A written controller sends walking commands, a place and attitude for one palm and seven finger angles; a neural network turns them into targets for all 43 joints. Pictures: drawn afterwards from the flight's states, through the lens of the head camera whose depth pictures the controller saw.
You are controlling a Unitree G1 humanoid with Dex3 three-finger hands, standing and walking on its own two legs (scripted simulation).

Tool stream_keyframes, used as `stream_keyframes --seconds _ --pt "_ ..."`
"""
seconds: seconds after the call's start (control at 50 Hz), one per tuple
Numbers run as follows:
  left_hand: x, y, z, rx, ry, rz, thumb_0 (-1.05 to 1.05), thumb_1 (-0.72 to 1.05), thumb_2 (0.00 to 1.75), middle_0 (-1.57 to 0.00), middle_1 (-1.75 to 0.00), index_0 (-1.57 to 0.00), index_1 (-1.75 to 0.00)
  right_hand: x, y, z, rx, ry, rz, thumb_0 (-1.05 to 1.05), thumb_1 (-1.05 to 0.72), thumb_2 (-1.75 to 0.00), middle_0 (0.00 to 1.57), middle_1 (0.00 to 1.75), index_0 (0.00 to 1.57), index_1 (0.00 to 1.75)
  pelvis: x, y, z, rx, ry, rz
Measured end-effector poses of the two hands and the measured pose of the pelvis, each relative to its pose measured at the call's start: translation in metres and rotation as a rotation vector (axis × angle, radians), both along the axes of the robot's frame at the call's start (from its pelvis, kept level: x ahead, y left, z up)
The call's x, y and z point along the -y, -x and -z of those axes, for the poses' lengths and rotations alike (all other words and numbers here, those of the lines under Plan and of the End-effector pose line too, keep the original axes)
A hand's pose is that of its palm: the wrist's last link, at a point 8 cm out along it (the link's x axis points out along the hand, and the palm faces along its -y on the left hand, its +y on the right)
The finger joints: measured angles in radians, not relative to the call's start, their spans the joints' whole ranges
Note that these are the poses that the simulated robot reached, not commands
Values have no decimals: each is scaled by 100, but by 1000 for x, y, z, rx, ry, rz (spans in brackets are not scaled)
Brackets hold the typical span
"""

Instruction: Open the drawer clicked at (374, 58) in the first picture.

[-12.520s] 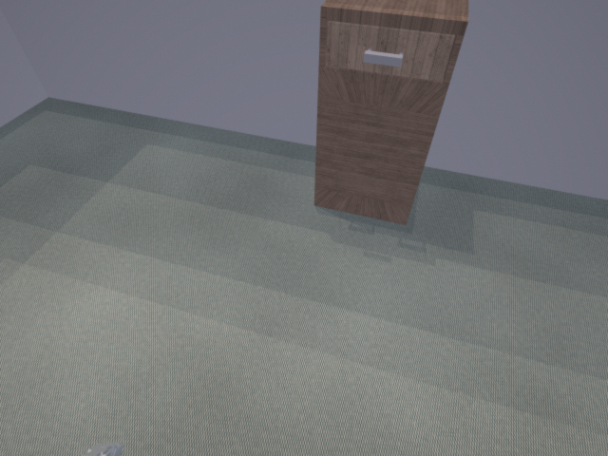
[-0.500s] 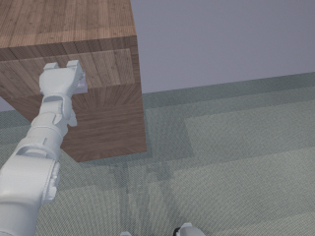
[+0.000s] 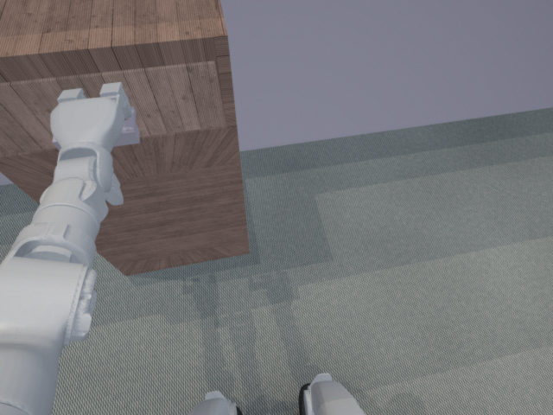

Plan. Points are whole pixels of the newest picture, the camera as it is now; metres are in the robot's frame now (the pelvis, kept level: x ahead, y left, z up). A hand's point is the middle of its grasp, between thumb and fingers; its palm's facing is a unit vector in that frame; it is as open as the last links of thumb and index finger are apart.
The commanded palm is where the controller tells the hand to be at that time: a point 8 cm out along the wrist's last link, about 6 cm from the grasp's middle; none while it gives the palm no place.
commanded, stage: lower the fingers behind the handle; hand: left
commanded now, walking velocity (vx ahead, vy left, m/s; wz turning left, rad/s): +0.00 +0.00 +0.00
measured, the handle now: (98, 126) +0.57 +0.25 +0.03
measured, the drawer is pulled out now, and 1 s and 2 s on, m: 0.00 0.00 0.00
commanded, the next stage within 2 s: lift the fingers back up to retry in 0.12 s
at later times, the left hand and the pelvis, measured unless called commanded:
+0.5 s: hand (102, 145) +0.51 +0.23 +0.05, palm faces -0.06 -0.01 -1.00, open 13.8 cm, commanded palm +0.49 +0.23 +0.11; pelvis +0.01 +0.00 +0.01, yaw +0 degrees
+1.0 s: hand (83, 128) +0.50 +0.23 +0.10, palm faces -0.05 -0.02 -1.00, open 13.9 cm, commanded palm +0.48 +0.23 +0.15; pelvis +0.04 -0.01 +0.03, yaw +1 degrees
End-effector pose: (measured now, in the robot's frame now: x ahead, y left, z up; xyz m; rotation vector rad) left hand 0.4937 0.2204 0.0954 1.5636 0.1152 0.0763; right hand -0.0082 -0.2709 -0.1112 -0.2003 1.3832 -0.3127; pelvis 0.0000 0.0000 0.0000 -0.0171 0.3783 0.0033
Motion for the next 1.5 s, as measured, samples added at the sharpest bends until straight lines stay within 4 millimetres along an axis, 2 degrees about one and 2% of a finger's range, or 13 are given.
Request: stream_keyframes --seconds 0.26,0.46,0.56,0.7,0.88,1.02,1.14,1.28,1.5 --pt "-1 1 0 4 4 6 0 -49 30 -32 -120 -27 -132 -2 8 3 -3 -1 2 0 -90 -90 21 30 21 30 0 4 2 -8 0 2" --pt "-2 0 -4 -29 -1 -1 0 -49 30 -32 -120 -29 -127 -3 -2 -3 11 -6 9 0 -90 -90 21 30 21 30 0 -3 -6 11 2 -1" --pt "-2 -1 -13 -22 5 18 0 -49 30 -32 -120 -31 -123 -4 -11 -7 13 -13 7 0 -90 -90 21 30 21 30 0 -12 -12 29 3 -4" --pt "1 -5 -34 25 12 17 0 -49 30 -32 -120 -32 -121 -3 -32 -11 23 -32 -3 0 -90 -90 21 30 21 30 1 -27 -20 55 2 -8" --pt "-2 -2 -57 9 13 -8 0 -49 30 -32 -120 -32 -120 -1 -77 -15 105 -54 -21 0 -90 -90 21 30 21 30 5 -42 -30 102 -4 -5" --pt "-6 13 -55 -25 11 9 0 -49 30 -32 -120 -32 -120 4 -110 -20 167 -51 -65 0 -90 -90 21 30 21 30 9 -45 -33 127 -10 -13" --pt "-8 23 -53 2 10 27 0 -49 30 -32 -120 -32 -120 10 -123 -22 196 -35 -93 0 -90 -90 21 30 21 30 13 -42 -33 133 -12 -23" --pt "-7 20 -55 8 -10 8 0 -49 30 -32 -120 -32 -120 12 -114 -21 181 -33 -92 0 -90 -90 21 30 21 30 14 -36 -32 133 -13 -31" --pt "0 5 -57 -8 7 16 0 -49 30 -32 -120 -32 -120 10 -63 -19 109 -27 -16 0 -90 -90 21 30 21 30 12 -31 -31 118 -13 -1"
